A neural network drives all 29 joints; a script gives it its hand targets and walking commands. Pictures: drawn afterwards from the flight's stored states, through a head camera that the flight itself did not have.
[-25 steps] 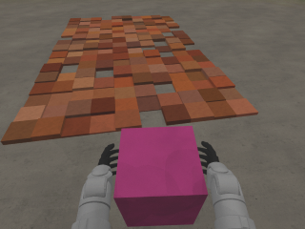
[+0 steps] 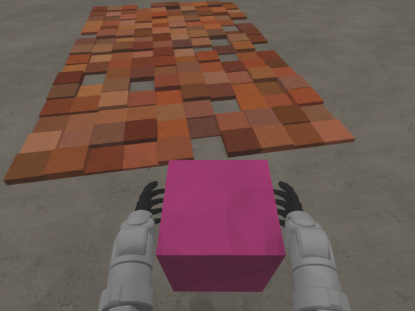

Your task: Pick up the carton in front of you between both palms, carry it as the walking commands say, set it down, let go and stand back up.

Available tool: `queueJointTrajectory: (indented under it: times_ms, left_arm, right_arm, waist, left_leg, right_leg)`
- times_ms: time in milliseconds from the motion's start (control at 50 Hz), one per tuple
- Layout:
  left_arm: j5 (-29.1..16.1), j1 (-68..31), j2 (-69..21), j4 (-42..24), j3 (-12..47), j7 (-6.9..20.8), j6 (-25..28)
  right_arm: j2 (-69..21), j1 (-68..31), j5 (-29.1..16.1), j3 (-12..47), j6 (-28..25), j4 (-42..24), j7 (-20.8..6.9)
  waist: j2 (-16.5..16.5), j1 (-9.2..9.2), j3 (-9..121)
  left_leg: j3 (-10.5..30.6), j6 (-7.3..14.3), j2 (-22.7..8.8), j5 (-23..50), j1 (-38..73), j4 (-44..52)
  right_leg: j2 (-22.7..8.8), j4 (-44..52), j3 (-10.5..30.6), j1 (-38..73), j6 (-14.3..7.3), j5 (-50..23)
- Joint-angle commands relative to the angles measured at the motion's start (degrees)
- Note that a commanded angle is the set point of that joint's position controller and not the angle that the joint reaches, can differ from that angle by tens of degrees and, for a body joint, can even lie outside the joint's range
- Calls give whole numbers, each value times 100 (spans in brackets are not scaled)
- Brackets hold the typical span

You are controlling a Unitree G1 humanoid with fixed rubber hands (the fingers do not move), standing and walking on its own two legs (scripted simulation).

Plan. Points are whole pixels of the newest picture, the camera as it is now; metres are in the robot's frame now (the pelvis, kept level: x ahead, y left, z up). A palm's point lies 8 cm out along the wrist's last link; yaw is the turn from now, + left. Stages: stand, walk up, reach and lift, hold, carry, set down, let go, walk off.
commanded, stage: reach and lift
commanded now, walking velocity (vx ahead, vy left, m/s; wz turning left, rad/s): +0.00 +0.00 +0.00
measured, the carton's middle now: (217, 229) +0.31 +0.00 -0.04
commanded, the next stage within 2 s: hold in 0.38 s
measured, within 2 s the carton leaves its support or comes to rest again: neither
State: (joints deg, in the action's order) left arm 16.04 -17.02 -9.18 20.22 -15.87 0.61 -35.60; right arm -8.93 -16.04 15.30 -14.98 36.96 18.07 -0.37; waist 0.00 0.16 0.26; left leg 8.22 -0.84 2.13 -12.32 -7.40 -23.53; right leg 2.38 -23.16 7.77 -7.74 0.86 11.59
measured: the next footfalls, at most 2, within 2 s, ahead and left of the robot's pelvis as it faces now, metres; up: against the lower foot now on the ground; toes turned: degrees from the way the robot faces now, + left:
right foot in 1.72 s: +0.35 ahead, -0.07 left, +0.00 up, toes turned -8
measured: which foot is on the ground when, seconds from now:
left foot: down 0.00-1.00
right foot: down 0.00-1.00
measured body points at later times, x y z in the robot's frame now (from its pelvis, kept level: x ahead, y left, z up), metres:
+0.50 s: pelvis +0.00 +0.00 +0.00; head -0.03 +0.01 +0.45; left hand +0.30 +0.15 +0.03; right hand +0.30 -0.15 +0.04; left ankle +0.01 +0.13 -0.74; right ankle +0.02 -0.13 -0.74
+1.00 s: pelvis +0.00 +0.00 +0.00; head -0.05 +0.00 +0.45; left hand +0.30 +0.15 +0.05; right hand +0.30 -0.15 +0.05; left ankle +0.01 +0.13 -0.74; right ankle +0.02 -0.13 -0.74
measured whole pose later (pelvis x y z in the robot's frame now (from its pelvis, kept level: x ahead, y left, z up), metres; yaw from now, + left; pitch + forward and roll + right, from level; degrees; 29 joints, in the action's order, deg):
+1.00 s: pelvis +0.00 +0.00 +0.00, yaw +0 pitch -7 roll +0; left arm 16.1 -16.2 -9.0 14.3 -13.2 0.7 -43.1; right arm -8.8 -15.4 15.9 -13.4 43.8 12.4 -1.2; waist -0.2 0.0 -1.1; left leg 7.9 -0.7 1.9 -11.2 -2.2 -20.7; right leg 2.0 -20.4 7.1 -2.5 0.7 10.5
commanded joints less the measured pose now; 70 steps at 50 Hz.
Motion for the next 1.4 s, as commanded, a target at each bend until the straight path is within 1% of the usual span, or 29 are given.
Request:
queueJointTrajectory:
  times_ms: [0, 40, 60, 80, 100, 180, 220, 320, 440, 480, 580, 600, 680, 720, 760, 780, 820, 920, 940, 1000, 1020, 1040, 1080, 1140, 1220, 1300, 1320, 1360, 1380]
  left_arm:
    - [-1108, -2246, -4920, 124, 3024, 1385, -124]
    - [-1247, -2629, -4999, -159, 3113, 1405, -49]
    - [-1388, -2441, -5374, -179, 3368, 1356, -47]
    - [-1307, -2567, -5211, -207, 3263, 1352, -26]
    - [-1493, -2746, -5351, -421, 3541, 1383, -11]
    - [-1392, -2032, -5123, -582, 3425, 1356, -94]
    - [-1409, -2641, -5032, -646, 3489, 1342, -138]
    - [-1539, -2497, -5366, -632, 3521, 1329, -182]
    - [-1517, -2468, -5356, -818, 3674, 1261, -452]
    - [-1688, -2119, -5389, -1222, 3895, 1218, -546]
    - [-1343, -2315, -5099, -712, 3341, 1207, -674]
    - [-1130, -2238, -5074, -251, 2978, 1247, -673]
    - [-1546, -2739, -5552, -558, 3498, 1323, -535]
    - [-1573, -3106, -5421, -850, 3652, 1342, -548]
    - [-1315, -2577, -5052, -687, 3352, 1301, -661]
    - [-1435, -2642, -5130, -622, 3385, 1295, -670]
    - [-1543, -2709, -5162, -628, 3435, 1320, -641]
    - [-1327, -2848, -4986, -636, 3304, 1266, -608]
    - [-1291, -2699, -5154, -484, 3099, 1266, -650]
    - [-1293, -2614, -5090, -657, 3336, 1285, -598]
    - [-1604, -2868, -5020, -1156, 3541, 1282, -646]
    - [-1743, -2921, -5110, -1381, 3780, 1245, -704]
    - [-1738, -2510, -5162, -1197, 3798, 1171, -929]
    - [-1839, -2821, -4877, -2244, 4025, 980, -1225]
    - [-2330, -2879, -5010, -2956, 4735, 777, -1776]
    - [-2633, -2388, -4601, -3645, 5050, 499, -2294]
    - [-2716, -2143, -4554, -3780, 4754, 389, -2358]
    - [-2508, -1640, -4414, -3939, 4745, 127, -2613]
    - [-2634, -1420, -4547, -4249, 4891, 27, -2757]
  right_arm:
    - [-5332, -2432, -1236, 3031, -38, 100, -1332]
    - [-5457, -2734, -1321, 3009, -73, 80, -1338]
    - [-5352, -2405, -1387, 3253, -118, -91, -1343]
    - [-5465, -2621, -1228, 3070, -102, -116, -1337]
    - [-5347, -2574, -1278, 3122, -133, -289, -1330]
    - [-5341, -2278, -1315, 3289, 13, -344, -1333]
    - [-5333, -2297, -1212, 3086, 48, -161, -1335]
    - [-5421, -2661, -1472, 3515, 20, -530, -1410]
    - [-5136, -2564, -1420, 3387, 286, -728, -1398]
    - [-5228, -2248, -1583, 3674, 415, -1127, -1346]
    - [-5007, -2672, -1424, 3258, 387, -640, -1438]
    - [-4846, -3167, -1441, 3291, 356, -684, -1470]
    - [-5167, -3060, -1553, 3514, 356, -970, -1414]
    - [-5264, -3020, -1559, 3372, 358, -712, -1407]
    - [-5160, -2595, -1306, 3079, 518, -278, -1378]
    - [-5171, -2436, -1178, 2953, 545, -408, -1358]
    - [-5279, -2612, -1294, 3143, 517, -371, -1380]
    - [-5388, -3185, -1459, 3439, 468, -936, -1323]
    - [-4995, -2950, -1309, 3205, 509, -770, -1309]
    - [-5354, -2870, -1506, 3427, 552, -626, -1352]
    - [-5262, -3155, -1728, 3609, 544, -909, -1338]
    - [-5398, -3043, -1791, 3768, 610, -1057, -1292]
    - [-5336, -3296, -2063, 4059, 730, -1544, -1201]
    - [-5351, -2886, -1994, 4048, 1047, -1508, -1084]
    - [-5109, -2626, -2272, 4408, 1547, -2493, -780]
    - [-4725, -2001, -2208, 4367, 2064, -3070, -361]
    - [-4787, -1651, -2256, 4462, 2259, -3087, -295]
    - [-4558, -1840, -2513, 4666, 2476, -3747, -195]
    - [-4622, -1833, -2784, 4637, 2567, -4199, -150]
  waist:
    - [-143, -16, 886]
    - [153, 96, 1426]
    - [-390, -39, 1472]
    - [117, -144, 1413]
    - [-176, -392, 1647]
    - [90, 134, 1591]
    - [6, -175, 1346]
    - [-53, 60, 1340]
    - [-169, -263, 1355]
    - [-16, -119, 1547]
    - [-189, -19, 791]
    - [-126, 245, 639]
    - [71, -107, 1162]
    - [-341, -115, 1425]
    - [33, 101, 1002]
    - [162, -270, 1020]
    - [-136, 23, 966]
    - [252, 145, 988]
    - [22, -102, 869]
    - [64, 152, 1054]
    - [-82, -12, 1265]
    - [61, 25, 1281]
    - [687, 25, 1061]
    - [-7, -51, 1316]
    - [-1220, -102, 1057]
    - [-74, -15, 1421]
    - [1036, 52, 1694]
    - [1375, 69, 1316]
    - [717, 15, 1210]
  left_leg:
    - [-560, -36, 428, 905, 220, 584]
    - [-470, -15, 370, 1013, 367, 507]
    - [-490, -82, 427, 1330, 590, 428]
    - [-402, -62, 390, 1501, 564, 450]
    - [-462, -156, 423, 1407, 568, 340]
    - [-355, -44, 395, 1604, 616, 537]
    - [-391, -91, 391, 1544, 585, 538]
    - [-442, -50, 435, 706, 325, 636]
    - [-386, -136, 311, 1459, 754, 622]
    - [-329, -138, 357, 2165, 1069, 530]
    - [-441, -75, 339, 355, 587, 803]
    - [-456, 6, 323, 190, 365, 804]
    - [-559, -36, 338, 518, 486, 612]
    - [-578, -71, 393, 1024, 610, 524]
    - [-484, -32, 296, 993, 510, 646]
    - [-406, -65, 219, 1053, 715, 615]
    - [-462, -78, 315, 619, 375, 618]
    - [-470, 67, 386, 624, 309, 632]
    - [-481, 16, 334, 675, 418, 571]
    - [-543, 39, 447, 539, 552, 681]
    - [-410, 32, -474, -458, -90, -92]
    - [-186, 51, -379, -1677, -304, -4]
    - [-457, -49, -166, -2207, -782, -538]
    - [-497, 27, -306, -1711, -520, -229]
    - [1294, 692, -1501, -2906, -586, 901]
    - [-315, 348, -835, -1375, -1437, -579]
    - [-970, 188, -411, -892, -2028, -1433]
    - [-1467, -9, -340, -1388, -3114, -1345]
    - [-1471, 78, -371, -1495, -2597, -916]
  right_leg:
    - [363, 551, -529, 480, 156, -1131]
    - [342, 549, -630, 431, 153, -1001]
    - [288, 514, -528, 601, 30, -1294]
    - [431, 400, -523, 635, 130, -1616]
    - [336, 472, -442, 757, 43, -1460]
    - [409, 508, -545, 852, 87, -1611]
    - [404, 549, -491, 575, 79, -1516]
    - [365, 483, -524, 904, 82, -1009]
    - [333, 565, -441, 672, 45, -1381]
    - [396, 580, -497, 740, 82, -1746]
    - [310, 666, -497, 456, -18, -324]
    - [322, 582, -542, 467, 47, -116]
    - [344, 544, -496, 809, 80, -659]
    - [314, 474, -400, 725, 59, -1318]
    - [401, 601, -534, 783, 36, -1052]
    - [377, 642, -481, 625, 16, -1008]
    - [305, 637, -432, 941, -14, -692]
    - [262, 468, -435, 1068, 187, -888]
    - [233, 492, -444, 794, 119, -946]
    - [260, 595, -467, 830, 167, -792]
    - [-764, 353, 36, 83, -47, 272]
    - [-764, 518, 147, -91, -153, 2086]
    - [-765, 670, 416, -599, -344, 3358]
    - [-536, -105, -215, -839, -195, 2280]
    - [-70, -1614, -1112, -1886, -1, 1264]
    - [-801, 130, -358, 60, -225, 1266]
    - [-1416, 192, 544, 783, -531, 799]
    - [-2031, 107, 1008, 1469, -1007, -909]
    - [-1989, 76, 1084, 896, -1007, -640]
